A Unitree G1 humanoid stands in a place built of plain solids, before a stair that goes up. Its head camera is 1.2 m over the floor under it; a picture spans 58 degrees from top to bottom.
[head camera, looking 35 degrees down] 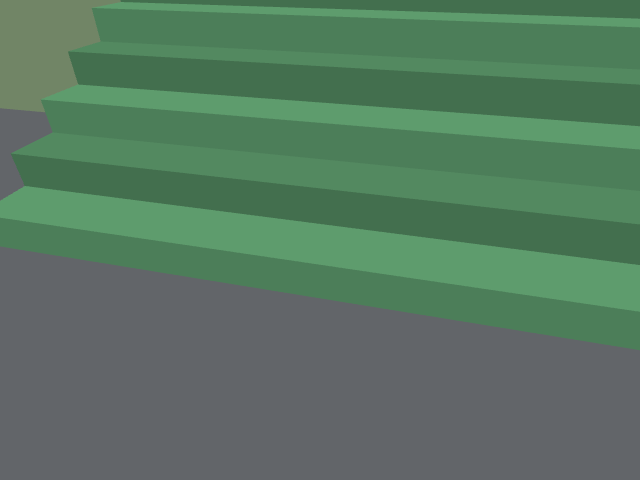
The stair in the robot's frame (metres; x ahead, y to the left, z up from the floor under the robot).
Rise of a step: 0.17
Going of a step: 0.28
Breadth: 4.90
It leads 13 degrees to the right of straight ahead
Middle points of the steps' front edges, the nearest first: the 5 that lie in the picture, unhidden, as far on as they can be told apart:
1.10 -0.83 0.17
1.38 -0.90 0.35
1.65 -0.96 0.52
1.92 -1.03 0.70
2.19 -1.09 0.87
